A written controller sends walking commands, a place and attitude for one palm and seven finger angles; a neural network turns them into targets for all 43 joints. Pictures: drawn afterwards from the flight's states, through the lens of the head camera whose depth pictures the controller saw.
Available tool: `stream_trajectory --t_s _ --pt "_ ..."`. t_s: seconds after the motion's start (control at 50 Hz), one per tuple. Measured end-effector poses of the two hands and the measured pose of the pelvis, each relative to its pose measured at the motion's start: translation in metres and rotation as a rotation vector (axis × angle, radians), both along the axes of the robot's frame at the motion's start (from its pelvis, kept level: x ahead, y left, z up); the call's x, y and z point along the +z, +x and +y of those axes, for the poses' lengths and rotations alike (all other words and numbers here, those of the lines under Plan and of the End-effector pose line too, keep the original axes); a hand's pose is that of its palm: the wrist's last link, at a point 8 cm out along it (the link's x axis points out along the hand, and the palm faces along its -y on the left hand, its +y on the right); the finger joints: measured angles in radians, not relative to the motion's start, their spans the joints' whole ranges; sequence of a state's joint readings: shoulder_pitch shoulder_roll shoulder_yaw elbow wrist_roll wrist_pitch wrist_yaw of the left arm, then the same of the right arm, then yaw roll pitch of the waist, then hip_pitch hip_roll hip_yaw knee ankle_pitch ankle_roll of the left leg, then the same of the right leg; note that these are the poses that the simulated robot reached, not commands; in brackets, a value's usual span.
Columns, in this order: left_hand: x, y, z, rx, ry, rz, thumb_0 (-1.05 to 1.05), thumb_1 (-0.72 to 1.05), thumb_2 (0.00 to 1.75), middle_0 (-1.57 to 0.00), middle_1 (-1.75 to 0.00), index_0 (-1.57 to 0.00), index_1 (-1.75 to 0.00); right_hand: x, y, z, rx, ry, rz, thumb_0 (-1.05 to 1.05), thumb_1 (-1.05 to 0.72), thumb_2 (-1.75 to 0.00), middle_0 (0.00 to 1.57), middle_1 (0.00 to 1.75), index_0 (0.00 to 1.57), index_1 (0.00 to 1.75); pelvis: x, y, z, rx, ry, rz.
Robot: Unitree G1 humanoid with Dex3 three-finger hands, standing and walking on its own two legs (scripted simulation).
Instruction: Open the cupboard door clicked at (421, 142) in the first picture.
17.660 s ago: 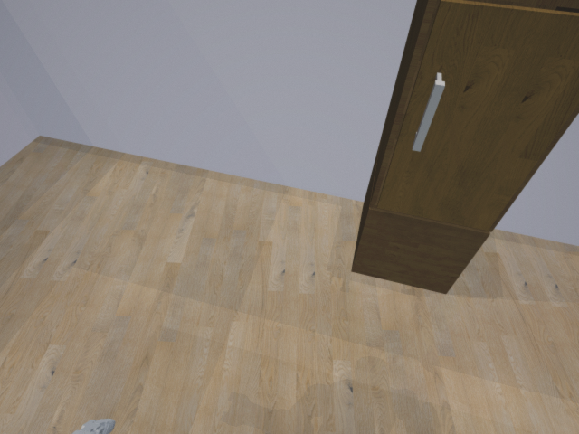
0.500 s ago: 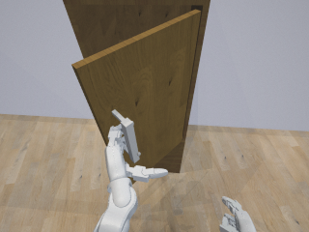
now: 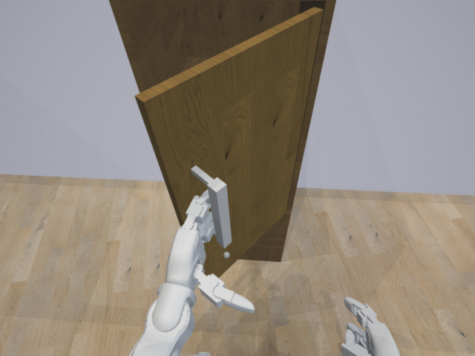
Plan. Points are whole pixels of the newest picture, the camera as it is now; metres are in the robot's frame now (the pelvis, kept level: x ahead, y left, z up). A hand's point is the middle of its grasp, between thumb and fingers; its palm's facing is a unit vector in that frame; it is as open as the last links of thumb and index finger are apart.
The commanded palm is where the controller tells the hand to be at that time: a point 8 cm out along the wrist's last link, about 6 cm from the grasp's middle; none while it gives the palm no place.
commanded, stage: slide the hand sideways off the handle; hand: left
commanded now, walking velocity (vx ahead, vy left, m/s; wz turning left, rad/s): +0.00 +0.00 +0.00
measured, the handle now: (212, 209) +0.34 +0.06 +0.07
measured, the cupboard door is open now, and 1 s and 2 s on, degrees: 50 50 50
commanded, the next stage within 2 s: draw the hand back to the body in 0.94 s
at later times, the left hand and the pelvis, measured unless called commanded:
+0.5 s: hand (196, 281) +0.22 +0.07 +0.07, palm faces -0.06 -1.00 +0.01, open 16.3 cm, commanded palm +0.19 +0.13 +0.07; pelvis +0.01 +0.00 -0.01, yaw +0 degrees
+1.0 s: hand (160, 308) +0.19 +0.12 +0.06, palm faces -0.05 -1.00 -0.01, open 16.3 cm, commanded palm +0.17 +0.17 +0.07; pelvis +0.01 +0.00 -0.02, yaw +0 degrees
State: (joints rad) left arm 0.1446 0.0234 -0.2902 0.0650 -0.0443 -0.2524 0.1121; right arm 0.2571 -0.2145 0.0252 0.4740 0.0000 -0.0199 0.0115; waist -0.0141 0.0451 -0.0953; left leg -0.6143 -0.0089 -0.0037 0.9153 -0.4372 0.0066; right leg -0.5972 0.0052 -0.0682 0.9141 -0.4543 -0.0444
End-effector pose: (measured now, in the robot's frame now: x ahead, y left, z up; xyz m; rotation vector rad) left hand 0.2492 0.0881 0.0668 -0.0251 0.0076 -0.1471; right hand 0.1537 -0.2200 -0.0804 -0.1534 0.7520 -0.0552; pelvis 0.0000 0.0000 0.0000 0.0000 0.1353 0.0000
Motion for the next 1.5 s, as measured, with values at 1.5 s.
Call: stream_trajectory --t_s 1.5 --pt "0.044 -0.079 0.133 0.123 0.089 -0.001 -0.01 -0.49 0.31 -0.16 -0.30 -0.15 -0.30 0.030 0.033 0.015 -0.021 -0.031 -0.181 0.02 -0.90 -0.90 0.20 0.30 0.20 0.30 0.000 0.017 0.014 0.010 -0.037 -0.009"
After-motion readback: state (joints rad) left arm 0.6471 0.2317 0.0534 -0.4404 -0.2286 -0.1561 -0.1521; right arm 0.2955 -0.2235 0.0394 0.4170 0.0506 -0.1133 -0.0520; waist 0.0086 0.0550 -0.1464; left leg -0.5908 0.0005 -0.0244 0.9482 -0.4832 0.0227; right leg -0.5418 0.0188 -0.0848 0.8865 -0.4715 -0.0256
